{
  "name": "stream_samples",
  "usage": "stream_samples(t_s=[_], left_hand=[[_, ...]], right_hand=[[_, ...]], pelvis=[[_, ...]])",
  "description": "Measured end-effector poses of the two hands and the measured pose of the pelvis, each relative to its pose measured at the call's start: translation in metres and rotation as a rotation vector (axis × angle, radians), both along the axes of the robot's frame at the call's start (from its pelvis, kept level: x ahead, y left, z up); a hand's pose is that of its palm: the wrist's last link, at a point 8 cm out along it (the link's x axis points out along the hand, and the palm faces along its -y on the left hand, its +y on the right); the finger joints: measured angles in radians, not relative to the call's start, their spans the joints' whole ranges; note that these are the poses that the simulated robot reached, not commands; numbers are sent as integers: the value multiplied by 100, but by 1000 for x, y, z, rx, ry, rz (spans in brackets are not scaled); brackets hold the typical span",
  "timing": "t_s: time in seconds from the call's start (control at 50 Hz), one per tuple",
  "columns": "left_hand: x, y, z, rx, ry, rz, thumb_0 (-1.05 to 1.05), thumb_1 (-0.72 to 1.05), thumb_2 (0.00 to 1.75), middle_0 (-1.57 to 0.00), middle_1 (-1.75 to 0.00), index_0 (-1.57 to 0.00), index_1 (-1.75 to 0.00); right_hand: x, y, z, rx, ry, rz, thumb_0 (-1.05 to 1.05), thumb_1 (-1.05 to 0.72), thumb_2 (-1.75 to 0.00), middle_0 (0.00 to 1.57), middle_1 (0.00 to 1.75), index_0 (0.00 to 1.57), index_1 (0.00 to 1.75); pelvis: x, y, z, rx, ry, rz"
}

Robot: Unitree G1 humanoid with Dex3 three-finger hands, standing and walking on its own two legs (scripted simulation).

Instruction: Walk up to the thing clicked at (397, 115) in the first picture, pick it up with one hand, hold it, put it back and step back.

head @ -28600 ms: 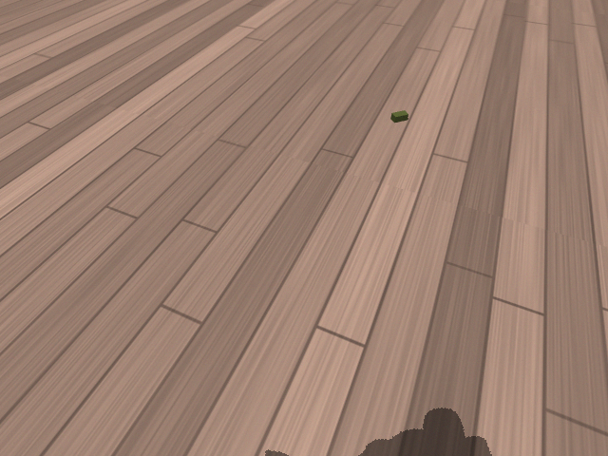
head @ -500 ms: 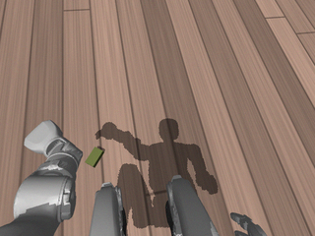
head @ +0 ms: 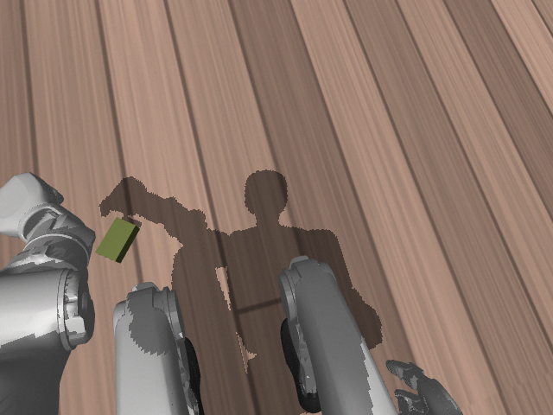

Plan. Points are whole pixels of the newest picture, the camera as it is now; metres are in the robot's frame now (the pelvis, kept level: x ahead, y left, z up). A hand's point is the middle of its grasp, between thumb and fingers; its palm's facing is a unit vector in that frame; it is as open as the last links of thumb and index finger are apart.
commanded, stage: crouch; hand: left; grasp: from above
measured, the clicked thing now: (118, 240) +0.45 +0.26 -0.40
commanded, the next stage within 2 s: lower in 0.84 s
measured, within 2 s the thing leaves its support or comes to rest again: neither
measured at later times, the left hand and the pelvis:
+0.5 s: hand (69, 224) +0.45 +0.29 -0.22, palm faces -0.25 -0.33 -0.91, open 4.6 cm; pelvis -0.01 -0.01 -0.08, yaw -1 degrees
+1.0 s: hand (73, 226) +0.45 +0.30 -0.25, palm faces -0.26 -0.32 -0.91, open 4.7 cm; pelvis +0.00 +0.00 -0.10, yaw -3 degrees
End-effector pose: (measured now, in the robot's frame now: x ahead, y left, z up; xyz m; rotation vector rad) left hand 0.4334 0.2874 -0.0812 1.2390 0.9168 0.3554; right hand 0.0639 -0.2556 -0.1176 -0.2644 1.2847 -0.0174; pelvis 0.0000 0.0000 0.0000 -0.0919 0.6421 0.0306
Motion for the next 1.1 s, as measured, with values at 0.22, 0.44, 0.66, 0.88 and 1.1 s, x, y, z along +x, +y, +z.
stream_samples(t_s=[0.22, 0.44, 0.66, 0.88, 1.1], left_hand=[[3, 1, -41, -3, 23, -18, 0, 66, 7, -107, -26, -112, -21], [13, 4, -72, -3, 12, -20, 0, 71, 1, -112, -21, -117, -16], [18, 8, -91, 0, 17, -24, 0, 73, 2, -115, -19, -119, -15], [20, 11, -106, -7, 16, -30, 0, 71, 7, -115, -21, -119, -18], [19, 13, -120, -3, 37, -47, 0, 63, 13, -112, -23, -114, -21]], right_hand=[[-21, -10, -34, 2, 52, 40, 1, -92, -90, 20, 30, 20, 30], [-41, -12, -62, 15, 102, 52, 1, -92, -90, 20, 30, 20, 30], [-47, -4, -77, 48, 120, 66, 1, -93, -90, 20, 30, 20, 30], [-51, -6, -79, 45, 133, 85, 1, -93, -91, 20, 30, 20, 30], [-51, -10, -76, 30, 142, 103, 1, -94, -91, 20, 30, 20, 30]], pelvis=[[-6, -5, -38, 12, -18, -11], [-7, -6, -70, 10, -41, -23], [-5, -5, -86, 0, -56, -31], [-4, -4, -95, -11, -66, -38], [-3, -3, -100, -21, -73, -43]])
